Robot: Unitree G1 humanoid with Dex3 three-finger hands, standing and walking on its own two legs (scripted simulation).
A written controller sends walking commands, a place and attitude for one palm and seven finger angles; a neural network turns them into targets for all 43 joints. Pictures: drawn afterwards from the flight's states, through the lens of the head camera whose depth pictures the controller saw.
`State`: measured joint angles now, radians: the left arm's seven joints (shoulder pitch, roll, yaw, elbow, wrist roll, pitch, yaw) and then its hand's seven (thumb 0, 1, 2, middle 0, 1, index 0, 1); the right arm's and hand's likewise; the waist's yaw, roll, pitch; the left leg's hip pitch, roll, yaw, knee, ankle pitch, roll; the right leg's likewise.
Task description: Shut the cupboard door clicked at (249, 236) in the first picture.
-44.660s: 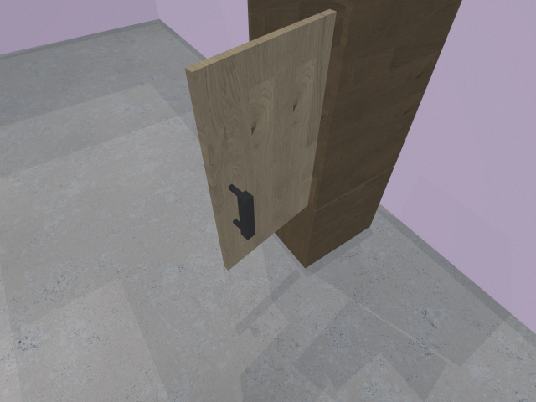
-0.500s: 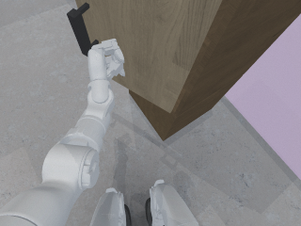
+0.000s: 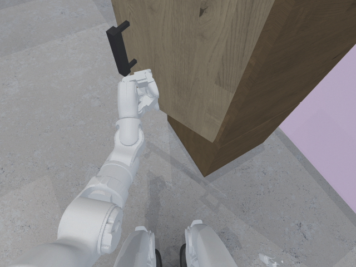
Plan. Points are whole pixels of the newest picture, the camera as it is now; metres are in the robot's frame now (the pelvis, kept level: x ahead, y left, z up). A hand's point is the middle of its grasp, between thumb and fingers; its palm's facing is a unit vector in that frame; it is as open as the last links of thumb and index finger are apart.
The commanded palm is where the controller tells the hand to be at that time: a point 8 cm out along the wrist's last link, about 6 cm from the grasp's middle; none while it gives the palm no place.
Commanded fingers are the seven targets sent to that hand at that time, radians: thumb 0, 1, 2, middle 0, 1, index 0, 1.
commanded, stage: draw the hand back to the body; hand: left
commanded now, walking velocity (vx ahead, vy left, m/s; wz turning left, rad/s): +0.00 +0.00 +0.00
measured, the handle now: (125, 49) +0.65 +0.09 +0.03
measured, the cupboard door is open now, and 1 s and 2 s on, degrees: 24 24 24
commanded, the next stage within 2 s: step back with the hand held close in 1.46 s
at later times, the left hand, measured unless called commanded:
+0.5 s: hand (77, 138) +0.33 +0.13 +0.15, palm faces -0.05 -0.99 -0.14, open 3.1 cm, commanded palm +0.30 +0.19 +0.18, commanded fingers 0.00 0.90 0.90 -0.97 -1.14 -0.97 -1.14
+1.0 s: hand out of the picture +0.24 +0.28 +0.26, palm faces +0.37 -0.85 -0.37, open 5.4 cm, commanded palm +0.19 +0.33 +0.29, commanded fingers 0.00 0.90 0.90 -0.28 -0.39 -0.28 -0.39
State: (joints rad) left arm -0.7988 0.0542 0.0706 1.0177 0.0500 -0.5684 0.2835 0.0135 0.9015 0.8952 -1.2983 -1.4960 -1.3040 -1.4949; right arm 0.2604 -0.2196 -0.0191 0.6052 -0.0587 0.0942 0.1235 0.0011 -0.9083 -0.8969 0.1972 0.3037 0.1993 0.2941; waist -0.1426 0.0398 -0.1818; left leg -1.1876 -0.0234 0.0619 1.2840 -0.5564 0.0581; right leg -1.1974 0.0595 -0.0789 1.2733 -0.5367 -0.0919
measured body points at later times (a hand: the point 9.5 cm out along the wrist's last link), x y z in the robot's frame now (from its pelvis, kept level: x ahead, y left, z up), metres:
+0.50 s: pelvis +0.03 +0.01 +0.09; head +0.06 +0.01 +0.54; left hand +0.33 +0.18 +0.16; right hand +0.19 -0.23 +0.00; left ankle +0.02 +0.09 -0.61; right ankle +0.03 -0.07 -0.61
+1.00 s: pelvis +0.04 +0.04 +0.13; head +0.03 +0.02 +0.58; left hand +0.22 +0.33 +0.28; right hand +0.24 -0.16 +0.04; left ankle +0.02 +0.09 -0.61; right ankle +0.03 -0.07 -0.61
